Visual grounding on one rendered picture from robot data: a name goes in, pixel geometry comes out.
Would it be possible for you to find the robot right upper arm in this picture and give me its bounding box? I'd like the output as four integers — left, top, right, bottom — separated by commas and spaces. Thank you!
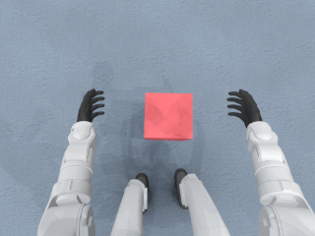
259, 205, 315, 236

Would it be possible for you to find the robot left hand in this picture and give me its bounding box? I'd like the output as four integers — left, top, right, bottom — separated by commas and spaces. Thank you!
77, 88, 105, 123

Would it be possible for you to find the robot left upper arm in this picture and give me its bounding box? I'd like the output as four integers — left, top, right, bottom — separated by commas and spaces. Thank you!
38, 203, 95, 236

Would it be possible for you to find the robot right forearm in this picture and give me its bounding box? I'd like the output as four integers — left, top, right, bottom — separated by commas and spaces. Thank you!
245, 121, 315, 215

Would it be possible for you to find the robot left forearm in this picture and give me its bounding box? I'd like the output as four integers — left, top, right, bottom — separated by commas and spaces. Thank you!
36, 121, 97, 236

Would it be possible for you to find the robot right hand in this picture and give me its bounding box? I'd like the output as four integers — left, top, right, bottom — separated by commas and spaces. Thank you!
227, 89, 263, 128

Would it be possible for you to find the carton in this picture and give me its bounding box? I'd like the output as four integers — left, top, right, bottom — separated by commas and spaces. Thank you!
144, 92, 193, 141

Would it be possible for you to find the robot left shin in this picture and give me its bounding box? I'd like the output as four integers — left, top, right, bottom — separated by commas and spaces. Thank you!
124, 179, 144, 193

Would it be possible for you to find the left robot foot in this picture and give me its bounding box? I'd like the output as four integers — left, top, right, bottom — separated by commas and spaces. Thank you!
135, 173, 149, 214

